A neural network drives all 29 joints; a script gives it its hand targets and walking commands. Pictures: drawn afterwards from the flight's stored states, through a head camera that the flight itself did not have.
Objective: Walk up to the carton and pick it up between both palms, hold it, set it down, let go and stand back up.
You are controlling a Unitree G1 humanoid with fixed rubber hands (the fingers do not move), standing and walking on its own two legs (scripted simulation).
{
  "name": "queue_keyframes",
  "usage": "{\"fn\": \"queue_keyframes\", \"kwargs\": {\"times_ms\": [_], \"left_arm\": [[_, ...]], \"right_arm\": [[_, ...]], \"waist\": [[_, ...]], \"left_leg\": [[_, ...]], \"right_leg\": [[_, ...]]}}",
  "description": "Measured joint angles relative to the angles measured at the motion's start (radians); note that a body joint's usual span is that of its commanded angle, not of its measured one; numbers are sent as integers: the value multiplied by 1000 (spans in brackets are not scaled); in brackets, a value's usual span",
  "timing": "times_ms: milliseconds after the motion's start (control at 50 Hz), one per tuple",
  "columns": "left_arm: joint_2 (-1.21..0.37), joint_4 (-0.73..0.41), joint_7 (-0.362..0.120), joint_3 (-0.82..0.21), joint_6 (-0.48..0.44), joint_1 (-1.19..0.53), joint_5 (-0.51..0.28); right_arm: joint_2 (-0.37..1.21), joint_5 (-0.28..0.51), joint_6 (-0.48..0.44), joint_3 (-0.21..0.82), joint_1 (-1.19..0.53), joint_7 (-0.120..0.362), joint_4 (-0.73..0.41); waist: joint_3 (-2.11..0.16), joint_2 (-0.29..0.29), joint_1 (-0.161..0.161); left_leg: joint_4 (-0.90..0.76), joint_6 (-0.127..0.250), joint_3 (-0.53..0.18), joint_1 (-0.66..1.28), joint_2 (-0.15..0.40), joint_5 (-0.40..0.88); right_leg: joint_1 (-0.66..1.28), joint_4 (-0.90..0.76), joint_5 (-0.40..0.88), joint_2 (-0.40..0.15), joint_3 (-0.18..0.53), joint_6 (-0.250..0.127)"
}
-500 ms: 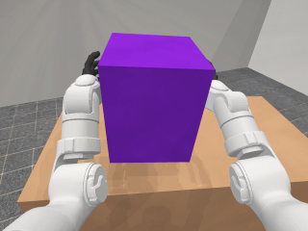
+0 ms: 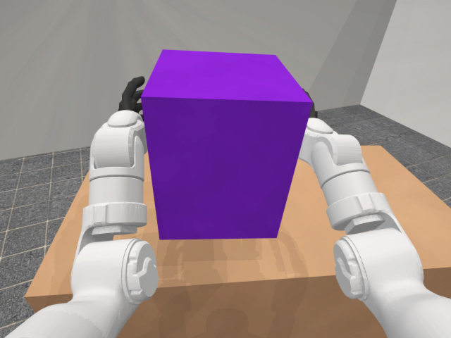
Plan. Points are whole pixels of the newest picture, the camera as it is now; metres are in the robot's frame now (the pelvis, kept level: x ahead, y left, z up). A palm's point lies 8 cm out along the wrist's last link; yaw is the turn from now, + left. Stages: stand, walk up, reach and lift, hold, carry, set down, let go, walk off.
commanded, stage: hold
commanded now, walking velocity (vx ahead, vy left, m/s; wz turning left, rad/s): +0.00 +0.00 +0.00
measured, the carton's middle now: (219, 143) +0.36 +0.01 +0.24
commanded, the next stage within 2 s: none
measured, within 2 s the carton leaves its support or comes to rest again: neither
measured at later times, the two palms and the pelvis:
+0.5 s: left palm (133, 118) +0.37 +0.15 +0.28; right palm (305, 127) +0.37 -0.14 +0.27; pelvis +0.00 +0.00 +0.00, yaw +0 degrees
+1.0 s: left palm (133, 120) +0.37 +0.15 +0.27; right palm (304, 128) +0.37 -0.14 +0.27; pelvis +0.00 +0.00 +0.00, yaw -1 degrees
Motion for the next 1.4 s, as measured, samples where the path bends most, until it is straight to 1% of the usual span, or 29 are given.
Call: {"fn": "queue_keyframes", "kwargs": {"times_ms": [140,260,340,440,540,660,940,1400], "left_arm": [[8,28,4,-3,-4,-28,1],[15,62,8,-1,-14,-43,-3],[19,76,12,-5,-25,-50,-12],[31,63,16,-23,-25,-37,-34],[26,61,15,-19,-20,-33,-28],[20,34,15,-24,-13,-15,-27],[9,-9,16,-25,3,9,-19],[17,30,13,-16,-6,-17,-18]], "right_arm": [[-5,-3,-8,-2,-17,8,21],[1,-18,-10,-23,-33,14,49],[-4,-18,-13,-16,-34,14,48],[-5,-10,-15,-1,-26,8,32],[-8,1,-12,7,-21,4,33],[-12,14,-11,21,-10,1,18],[-11,18,-5,21,3,1,0],[-6,3,-6,9,-14,6,23]], "waist": [[3,1,8],[-4,1,5],[-7,1,4],[-19,3,-3],[-20,2,-2],[-17,4,-3],[-6,5,-7],[-12,5,0]], "left_leg": [[-1,0,1,-11,2,7],[-4,1,-2,-27,0,14],[-4,0,-3,-36,0,16],[-6,0,-2,-43,2,16],[-8,1,3,-34,2,12],[-3,2,5,-24,2,3],[4,4,7,-6,1,-7],[-6,2,6,-14,3,4]], "right_leg": [[-11,-2,8,2,2,0],[-28,0,11,0,-2,-1],[-37,1,12,1,-2,-1],[-42,-10,18,3,0,-1],[-33,-14,16,2,4,1],[-20,-17,13,2,6,3],[1,-19,8,1,10,5],[-12,-16,13,3,10,2]]}}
